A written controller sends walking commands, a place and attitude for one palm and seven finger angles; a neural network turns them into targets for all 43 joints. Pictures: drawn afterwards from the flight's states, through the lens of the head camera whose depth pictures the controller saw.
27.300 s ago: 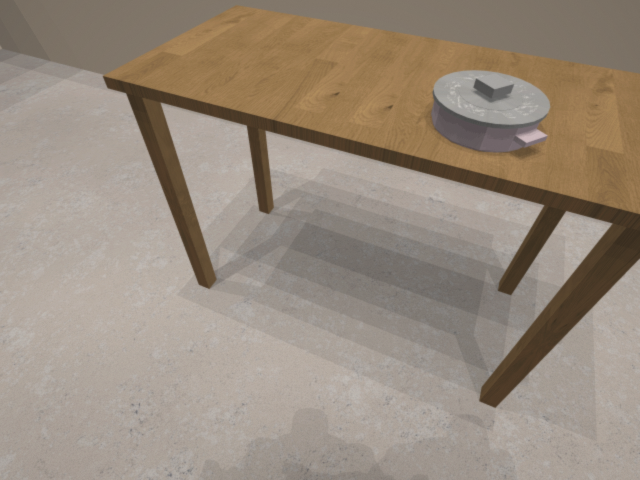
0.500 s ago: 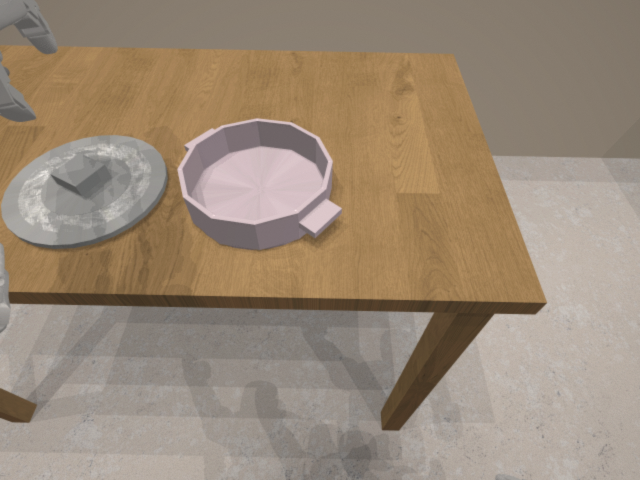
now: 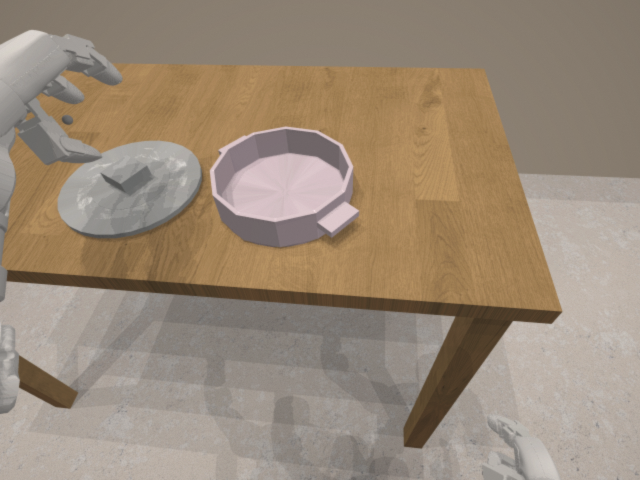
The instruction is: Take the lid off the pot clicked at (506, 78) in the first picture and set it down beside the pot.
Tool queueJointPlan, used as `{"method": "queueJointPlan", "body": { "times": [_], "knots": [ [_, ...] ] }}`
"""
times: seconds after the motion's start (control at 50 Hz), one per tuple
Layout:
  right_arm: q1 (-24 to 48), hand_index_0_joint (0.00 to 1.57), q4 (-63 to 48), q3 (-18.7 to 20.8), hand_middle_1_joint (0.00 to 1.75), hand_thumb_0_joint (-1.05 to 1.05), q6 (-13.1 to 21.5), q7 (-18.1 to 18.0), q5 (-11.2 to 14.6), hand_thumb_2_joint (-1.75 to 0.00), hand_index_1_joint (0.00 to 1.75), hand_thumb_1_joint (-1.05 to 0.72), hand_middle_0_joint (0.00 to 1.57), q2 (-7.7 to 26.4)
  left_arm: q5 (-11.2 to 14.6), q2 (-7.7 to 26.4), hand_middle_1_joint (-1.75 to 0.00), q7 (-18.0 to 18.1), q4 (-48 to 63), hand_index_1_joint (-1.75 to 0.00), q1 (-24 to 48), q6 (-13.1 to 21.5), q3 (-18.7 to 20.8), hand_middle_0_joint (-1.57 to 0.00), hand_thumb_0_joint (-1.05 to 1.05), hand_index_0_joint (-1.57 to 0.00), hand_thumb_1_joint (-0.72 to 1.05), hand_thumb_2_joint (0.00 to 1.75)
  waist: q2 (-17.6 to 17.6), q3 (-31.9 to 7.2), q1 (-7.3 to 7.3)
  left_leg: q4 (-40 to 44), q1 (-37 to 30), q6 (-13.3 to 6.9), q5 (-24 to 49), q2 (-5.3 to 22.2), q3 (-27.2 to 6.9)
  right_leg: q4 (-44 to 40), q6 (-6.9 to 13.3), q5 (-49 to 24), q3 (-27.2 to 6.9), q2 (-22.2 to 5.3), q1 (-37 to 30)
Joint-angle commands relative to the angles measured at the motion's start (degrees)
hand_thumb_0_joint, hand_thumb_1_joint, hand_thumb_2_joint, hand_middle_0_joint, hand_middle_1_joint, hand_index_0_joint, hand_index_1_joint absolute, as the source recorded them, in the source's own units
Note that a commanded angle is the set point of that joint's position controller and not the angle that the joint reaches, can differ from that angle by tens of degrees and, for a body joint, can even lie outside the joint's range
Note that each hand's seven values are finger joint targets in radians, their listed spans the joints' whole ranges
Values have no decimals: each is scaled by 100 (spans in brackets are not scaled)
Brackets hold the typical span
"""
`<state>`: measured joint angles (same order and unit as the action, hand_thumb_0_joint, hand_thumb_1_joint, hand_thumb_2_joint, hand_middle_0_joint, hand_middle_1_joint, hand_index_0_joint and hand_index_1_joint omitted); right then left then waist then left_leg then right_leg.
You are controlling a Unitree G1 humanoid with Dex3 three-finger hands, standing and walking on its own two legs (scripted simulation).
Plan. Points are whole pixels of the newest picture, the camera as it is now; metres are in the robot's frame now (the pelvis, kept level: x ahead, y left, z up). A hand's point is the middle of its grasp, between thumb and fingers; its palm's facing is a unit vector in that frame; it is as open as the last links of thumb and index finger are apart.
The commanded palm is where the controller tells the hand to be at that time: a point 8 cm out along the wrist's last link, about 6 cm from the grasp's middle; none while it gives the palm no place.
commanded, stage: draw the hand back to the body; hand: left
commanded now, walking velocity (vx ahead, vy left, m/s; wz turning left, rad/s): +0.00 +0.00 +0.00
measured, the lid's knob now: (126, 173) +0.50 +0.32 +0.11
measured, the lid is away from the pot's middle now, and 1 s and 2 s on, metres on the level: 0.24 0.24 0.24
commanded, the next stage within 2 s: step back with the hand held close in 1.72 s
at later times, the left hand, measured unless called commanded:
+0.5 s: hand (77, 94) +0.37 +0.23 +0.31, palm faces +0.45 -0.86 -0.23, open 9.9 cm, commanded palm +0.31 +0.28 +0.31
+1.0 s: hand (63, 156) +0.29 +0.20 +0.30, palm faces +0.46 -0.86 -0.23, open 7.7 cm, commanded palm +0.23 +0.25 +0.30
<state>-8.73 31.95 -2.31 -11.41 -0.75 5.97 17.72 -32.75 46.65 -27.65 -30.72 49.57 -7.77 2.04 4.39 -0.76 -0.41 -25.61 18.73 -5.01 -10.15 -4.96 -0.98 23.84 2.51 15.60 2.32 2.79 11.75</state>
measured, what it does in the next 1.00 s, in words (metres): stands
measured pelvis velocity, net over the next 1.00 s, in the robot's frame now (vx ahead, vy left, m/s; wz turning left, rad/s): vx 0.01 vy -0.05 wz -0.05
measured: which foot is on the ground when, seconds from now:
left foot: down 0.00-1.00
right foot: down 0.00-1.00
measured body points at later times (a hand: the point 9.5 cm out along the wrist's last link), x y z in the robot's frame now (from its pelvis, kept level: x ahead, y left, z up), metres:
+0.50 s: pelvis +0.02 -0.04 +0.00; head +0.02 -0.06 +0.45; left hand +0.34 +0.27 +0.32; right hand +0.16 -0.30 -0.10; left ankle +0.03 +0.06 -0.74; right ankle -0.04 -0.09 -0.74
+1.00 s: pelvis +0.01 -0.05 +0.00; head +0.00 -0.07 +0.45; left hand +0.26 +0.25 +0.31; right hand +0.21 -0.27 -0.09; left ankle +0.03 +0.06 -0.74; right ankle -0.04 -0.09 -0.74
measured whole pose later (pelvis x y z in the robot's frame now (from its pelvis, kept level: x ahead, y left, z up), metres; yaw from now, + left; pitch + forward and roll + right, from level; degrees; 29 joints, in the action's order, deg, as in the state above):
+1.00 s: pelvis +0.01 -0.05 +0.00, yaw -3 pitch -3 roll +0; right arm -5.4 37.8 -3.1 -0.2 -2.6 2.6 14.5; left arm 8.9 26.6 2.5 13.5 8.1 3.5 26.4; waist 3.4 1.0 -3.4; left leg -22.5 8.7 -1.2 -11.2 -1.2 0.2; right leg 18.1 6.1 14.0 0.2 6.4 1.4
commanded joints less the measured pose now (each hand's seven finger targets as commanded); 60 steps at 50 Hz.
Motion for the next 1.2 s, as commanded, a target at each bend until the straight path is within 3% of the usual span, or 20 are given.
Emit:
{"method": "queueJointPlan", "body": {
  "times": [0.0, 0.04, 0.08, 0.12, 0.16, 0.24, 0.3, 0.44, 0.5, 0.54, 0.62, 0.68, 0.78, 0.84, 0.88, 0.94, 1.0, 1.1, 1.14, 1.18],
  "knots": [
    [16, 20, -800, 175, 30, 0, 779, -161, -101, -90, 30, -90, 20, 557, 2764, 270, -50, 1992, 1696, -50, 2158, 912, 1271, -54, 0, -54, -17, 97, -218, -1613, 278, 665, -2957, 294, 124, 959, -1090, -591, 222, -165, -280, 9, 816],
    [104, 20, -607, 146, 30, 0, 874, -222, -153, -90, 30, -90, 20, 610, 3150, 660, -50, 2451, 1694, -50, 1889, 1061, 1832, -54, 0, -54, -17, 97, -296, -1538, 156, 664, -2489, 201, 131, 829, -777, -660, 193, -548, -328, -14, 298],
    [152, 20, -434, 117, 30, 0, 912, -234, -222, -90, 30, -90, 20, 645, 3397, 958, -49, 2732, 1897, -49, 1718, 1170, 2307, -52, 0, -52, -11, 97, -41, -1500, 71, 568, -2183, 199, 327, 718, -487, -712, 180, -829, -355, -61, -56],
    [270, 20, -439, 68, 30, 0, 1027, -209, -236, -90, 30, -90, 20, 540, 3512, 532, -48, 2868, 2448, -48, 1943, 1294, 2077, -50, 0, -50, -6, 96, 791, -1446, 115, 624, -2302, 284, 454, 708, -507, -714, 204, -892, -327, -71, -65],
    [344, 20, -438, 69, 30, 0, 1150, -165, -256, -90, 30, -90, 20, 502, 3618, 338, -47, 2972, 2826, -47, 1555, 1330, 2113, -49, 0, -49, -1, 96, 1229, -1488, 68, 580, -2474, 341, 862, 738, -540, -700, 218, -1058, -309, -53, -131],
    [379, 20, -409, 148, 30, 0, 1132, -141, -313, -90, 30, -90, 20, 566, 3804, 739, -45, 3097, 2924, -45, 131, 1278, 2925, -45, 0, -45, 10, 95, 6, -1656, -117, 345, -1997, 212, 1661, 675, -163, -574, 77, -2282, -340, -136, -869],
    [525, 20, -384, 200, 30, 0, 1089, -128, -289, -90, 30, -90, 20, 578, 3918, 493, -43, 3034, 3004, -43, -481, 1236, 2894, -43, 0, -43, 18, 95, -542, -1486, -146, 268, -1693, 148, 1757, 634, 4, -486, -84, -3111, -395, -255, -1051],
    [706, 20, -373, 233, 30, 0, 1229, -135, -235, -90, 30, -90, 20, 540, 3961, 308, -40, 3054, 4170, -40, -571, 1279, 2843, -37, 0, -37, 37, 94, 199, -1580, -135, 138, -2017, 116, 1913, 548, 80, -460, -158, -3335, -466, -314, -861],
    [697, 20, -280, 260, 30, 0, 1252, -188, -269, -90, 30, -90, 20, 560, 3991, 464, -38, 3119, 3875, -38, -971, 1265, 3123, -34, 0, -34, 45, 93, -314, -1303, -145, 121, -1789, 91, 1468, 531, 115, -524, -228, -3286, -491, -349, -806],
    [769, 20, -307, 256, 30, 0, 1274, -209, -266, -90, 30, -90, 20, 534, 4029, 420, -37, 3110, 4013, -37, -1178, 1283, 3160, -33, 0, -33, 50, 93, -424, -1337, -185, 141, -1715, 88, 1312, 507, 133, -514, -275, -3359, -536, -397, -946],
    [884, 20, -327, 239, 30, 0, 1307, -202, -267, -90, 30, -90, 20, 454, 4065, 23, -35, 3059, 4418, -35, -1451, 1328, 2894, -29, 0, -29, 61, 92, -7, -1316, -179, 98, -1822, 106, 1288, 473, 174, -522, -296, -3365, -564, -421, -855],
    [971, 20, -319, 225, 30, 0, 1346, -207, -280, -90, 30, -90, 20, 422, 4082, 9, -34, 3092, 4751, -34, -1455, 1377, 2936, -27, 0, -27, 69, 91, -12, -1234, -175, 99, -1910, 94, 1208, 484, 161, -620, -288, -3101, -579, -389, -737],
    [1023, 20, -283, 216, 30, 0, 1332, -239, -333, -90, 30, -90, 20, 374, 4158, 59, -31, 3107, 4793, -31, -2108, 1375, 3252, -23, 0, -23, 82, 91, -495, -1117, -254, 144, -1738, 96, 1155, 485, 164, -623, -328, -3329, -586, -420, -938],
    [1123, 20, -332, 187, 30, 0, 1365, -233, -340, -90, 30, -90, 20, 294, 4172, -351, -30, 3060, 5212, -30, -2208, 1391, 2931, -20, 0, -20, 90, 90, 44, -1080, -241, 169, -1910, 114, 1148, 466, 194, -682, -277, -3043, -581, -394, -800],
    [1168, 20, -331, 179, 30, 0, 1402, -218, -340, -90, 30, -90, 20, 272, 4179, -584, -30, 3059, 5471, -30, -2275, 1423, 2735, -20, 0, -20, 90, 90, 94, -1015, -213, 168, -2039, 106, 1196, 482, 169, -729, -244, -2874, -564, -353, -671],
    [1157, 20, -321, 191, 30, 0, 1403, -248, -373, -90, 30, -90, 20, 281, 4213, -306, -30, 3129, 5589, -30, -2653, 1419, 3124, -20, 0, -20, 90, 90, -268, -1016, -292, 256, -1955, 101, 1116, 508, 122, -776, -212, -2658, -546, -336, -770],
    [1205, 20, -299, 193, 30, 0, 1405, -278, -397, -90, 30, -90, 20, 252, 4261, -332, -30, 3123, 5636, -30, -3020, 1440, 3238, -20, 0, -20, 90, 90, -477, -915, -306, 266, -1893, 85, 1073, 511, 132, -813, -220, -2659, -556, -358, -813],
    [1304, 20, -343, 176, 30, 0, 1491, -256, -409, -90, 30, -90, 20, 186, 4263, -771, -30, 3079, 6371, -30, -3372, 1560, 2856, -20, 0, -20, 90, 90, 211, -900, -294, 283, -2161, 110, 1205, 521, 118, -872, -116, -2320, -510, -323, -650],
    [1270, 20, -329, 177, 30, 0, 1525, -264, -426, -90, 30, -90, 20, 185, 4260, -744, -30, 3121, 6530, -30, -3572, 1581, 2922, -20, 0, -20, 90, 90, 221, -896, -321, 332, -2190, 124, 1249, 547, 68, -876, -65, -2148, -470, -286, -672],
    [1231, 20, -285, 195, 30, 0, 1538, -270, -451, -90, 30, -90, 20, 192, 4282, -547, -30, 3165, 6515, -30, -3892, 1616, 3241, -20, 0, -20, 90, 90, -140, -877, -353, 339, -2150, 111, 1261, 561, 39, -873, -58, -2154, -448, -264, -724]
  ]
}}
